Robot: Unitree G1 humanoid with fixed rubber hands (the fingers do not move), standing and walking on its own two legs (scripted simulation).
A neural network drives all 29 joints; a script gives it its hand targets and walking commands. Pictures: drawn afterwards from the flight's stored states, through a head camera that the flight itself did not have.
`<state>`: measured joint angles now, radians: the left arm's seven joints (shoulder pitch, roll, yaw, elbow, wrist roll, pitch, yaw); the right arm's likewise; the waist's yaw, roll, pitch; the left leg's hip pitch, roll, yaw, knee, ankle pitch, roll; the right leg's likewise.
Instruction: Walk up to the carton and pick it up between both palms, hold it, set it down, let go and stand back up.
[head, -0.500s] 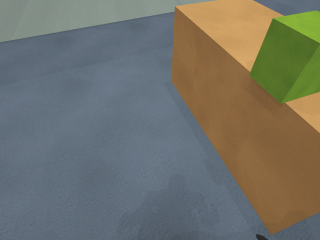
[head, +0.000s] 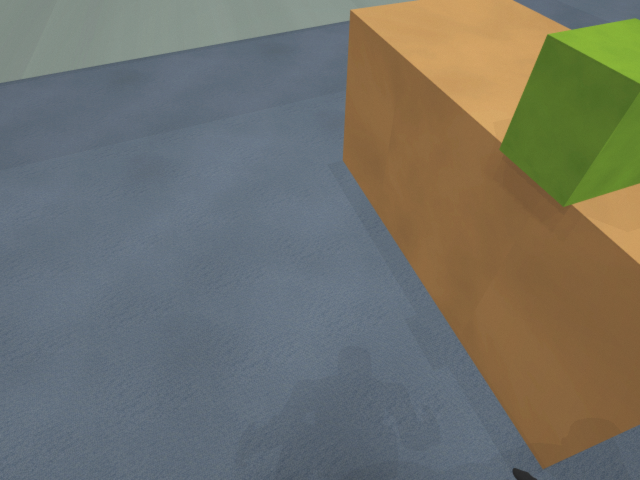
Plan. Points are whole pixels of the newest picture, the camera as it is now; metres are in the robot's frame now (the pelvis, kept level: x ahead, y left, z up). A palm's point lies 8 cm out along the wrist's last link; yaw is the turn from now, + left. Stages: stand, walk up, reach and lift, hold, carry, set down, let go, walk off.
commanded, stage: stand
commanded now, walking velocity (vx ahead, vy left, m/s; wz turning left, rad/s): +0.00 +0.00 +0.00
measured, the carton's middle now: (598, 113) +0.74 -0.51 +0.06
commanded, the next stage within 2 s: none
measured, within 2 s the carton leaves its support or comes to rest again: neither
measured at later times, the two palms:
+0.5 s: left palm out of the picture +0.04 +0.27 -0.12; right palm out of the picture +0.09 -0.27 -0.12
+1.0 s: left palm out of the picture +0.04 +0.27 -0.12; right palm out of the picture +0.09 -0.27 -0.12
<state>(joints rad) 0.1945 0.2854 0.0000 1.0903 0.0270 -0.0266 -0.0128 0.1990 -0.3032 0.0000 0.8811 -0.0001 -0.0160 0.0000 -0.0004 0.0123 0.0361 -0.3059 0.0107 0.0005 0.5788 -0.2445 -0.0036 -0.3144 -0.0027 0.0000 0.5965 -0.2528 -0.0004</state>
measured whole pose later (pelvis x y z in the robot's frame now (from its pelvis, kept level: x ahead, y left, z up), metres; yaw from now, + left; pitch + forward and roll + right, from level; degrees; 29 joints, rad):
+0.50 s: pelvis +0.00 +0.00 +0.00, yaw +0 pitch -2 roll +0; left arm 0.19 0.29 0.00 1.09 0.03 -0.03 -0.01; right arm 0.20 -0.30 0.00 0.89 0.00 -0.02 0.00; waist 0.00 0.01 0.04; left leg -0.31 0.01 0.00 0.57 -0.24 0.00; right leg -0.31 0.00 0.00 0.59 -0.25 0.00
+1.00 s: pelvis +0.00 +0.00 +0.00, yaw +0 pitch -2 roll +0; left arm 0.19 0.29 0.00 1.09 0.03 -0.03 -0.01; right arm 0.20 -0.30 0.00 0.90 0.00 -0.02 0.00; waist 0.00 0.01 0.04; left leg -0.31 0.01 0.00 0.57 -0.24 0.00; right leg -0.31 0.00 0.00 0.59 -0.25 0.00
